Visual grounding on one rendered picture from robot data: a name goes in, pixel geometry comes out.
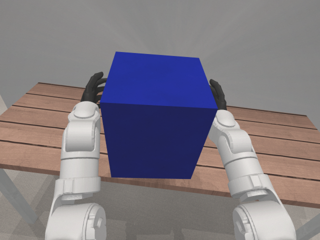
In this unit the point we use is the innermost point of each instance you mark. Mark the right robot forearm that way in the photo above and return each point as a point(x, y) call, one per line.
point(247, 181)

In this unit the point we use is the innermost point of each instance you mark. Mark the carton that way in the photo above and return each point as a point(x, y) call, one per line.
point(157, 111)

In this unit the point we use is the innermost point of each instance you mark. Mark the table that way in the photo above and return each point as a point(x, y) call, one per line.
point(287, 146)

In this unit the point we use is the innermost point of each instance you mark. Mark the left robot forearm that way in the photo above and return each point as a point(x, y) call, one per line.
point(80, 153)

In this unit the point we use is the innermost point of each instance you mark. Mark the right robot upper arm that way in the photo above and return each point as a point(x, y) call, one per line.
point(262, 220)

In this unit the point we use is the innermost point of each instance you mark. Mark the left robot hand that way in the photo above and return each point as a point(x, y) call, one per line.
point(92, 89)

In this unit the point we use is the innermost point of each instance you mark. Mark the left robot upper arm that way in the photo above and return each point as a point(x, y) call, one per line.
point(82, 221)

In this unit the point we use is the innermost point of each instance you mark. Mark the right robot hand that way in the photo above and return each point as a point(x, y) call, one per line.
point(218, 95)

